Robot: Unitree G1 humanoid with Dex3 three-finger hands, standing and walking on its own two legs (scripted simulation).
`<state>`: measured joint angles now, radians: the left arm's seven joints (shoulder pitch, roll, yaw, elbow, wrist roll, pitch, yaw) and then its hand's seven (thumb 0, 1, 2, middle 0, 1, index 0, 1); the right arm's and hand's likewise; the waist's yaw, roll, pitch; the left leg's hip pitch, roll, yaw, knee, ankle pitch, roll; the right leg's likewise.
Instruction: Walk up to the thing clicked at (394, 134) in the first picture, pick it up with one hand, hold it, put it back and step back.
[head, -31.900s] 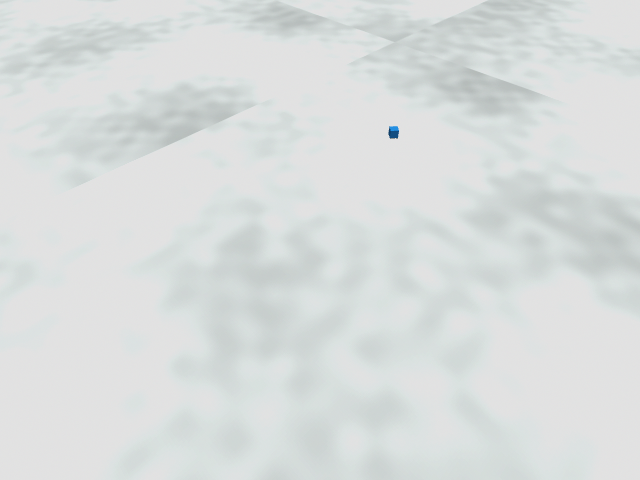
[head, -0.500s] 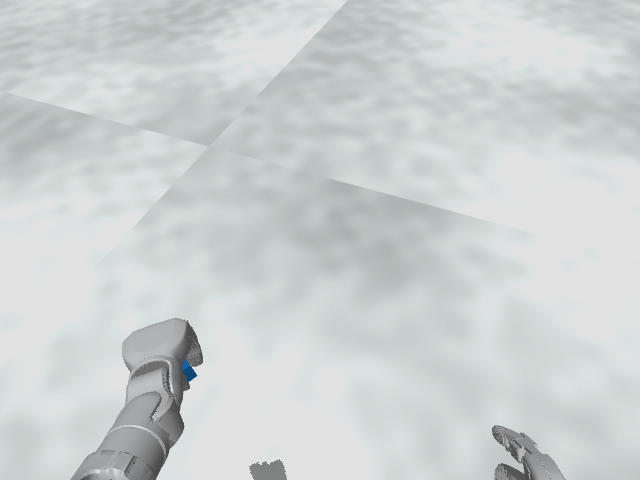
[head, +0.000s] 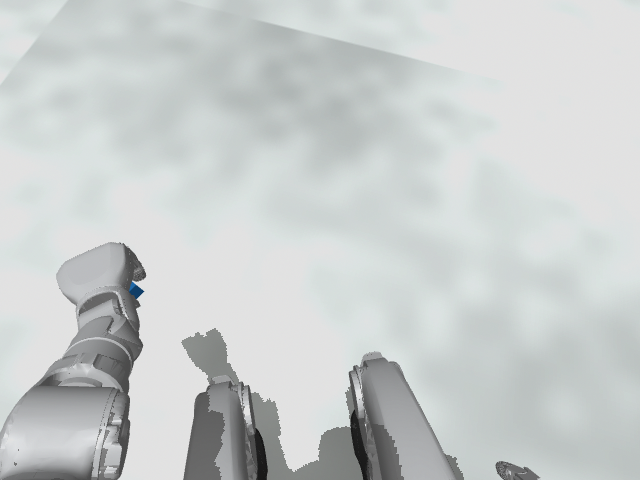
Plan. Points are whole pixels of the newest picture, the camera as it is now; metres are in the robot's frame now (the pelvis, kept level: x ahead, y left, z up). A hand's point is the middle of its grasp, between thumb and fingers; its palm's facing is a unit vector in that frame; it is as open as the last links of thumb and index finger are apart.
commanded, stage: crouch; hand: left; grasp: from above
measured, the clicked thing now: (116, 290) +0.42 +0.26 -0.17
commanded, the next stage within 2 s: lower in 1.08 s
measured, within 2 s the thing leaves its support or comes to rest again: neither
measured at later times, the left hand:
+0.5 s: hand (152, 316) +0.41 +0.26 -0.30, palm faces -0.40 -0.16 -0.90, open 5.4 cm
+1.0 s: hand (163, 320) +0.42 +0.26 -0.38, palm faces -0.40 -0.17 -0.90, open 5.3 cm
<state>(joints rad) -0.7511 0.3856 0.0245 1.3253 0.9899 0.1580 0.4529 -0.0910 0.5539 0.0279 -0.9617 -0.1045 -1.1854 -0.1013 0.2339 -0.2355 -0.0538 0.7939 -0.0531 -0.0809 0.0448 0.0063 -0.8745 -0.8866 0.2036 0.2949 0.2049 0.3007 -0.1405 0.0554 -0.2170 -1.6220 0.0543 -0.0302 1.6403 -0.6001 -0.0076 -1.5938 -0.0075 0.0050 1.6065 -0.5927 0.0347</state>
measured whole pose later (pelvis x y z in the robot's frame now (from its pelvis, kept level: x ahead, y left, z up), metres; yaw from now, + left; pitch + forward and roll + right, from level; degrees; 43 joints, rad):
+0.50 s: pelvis -0.02 +0.00 -0.14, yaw -2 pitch +37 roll -5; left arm -0.87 0.50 0.11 1.39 1.06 0.07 0.47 -0.09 0.56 0.03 -0.95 -0.11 -1.17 -0.12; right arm 0.13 -0.25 -0.02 0.80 -0.12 -0.14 0.12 0.00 -0.88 -0.89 0.20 0.29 0.21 0.30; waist -0.17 0.02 -0.16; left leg -2.09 0.04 -0.09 2.11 -0.68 -0.02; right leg -2.04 0.00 -0.02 2.06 -0.68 0.04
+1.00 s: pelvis -0.03 +0.00 -0.21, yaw -3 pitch +35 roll -5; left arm -0.95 0.59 0.16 1.54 1.09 0.01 0.49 -0.09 0.56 0.03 -0.96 -0.10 -1.19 -0.10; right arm 0.15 -0.26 0.01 0.83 -0.15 -0.14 0.17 0.00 -0.89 -0.89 0.20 0.30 0.21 0.30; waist -0.21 0.01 -0.09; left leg -2.27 0.03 -0.12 2.33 -0.68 -0.03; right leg -2.22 0.02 -0.02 2.28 -0.67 0.04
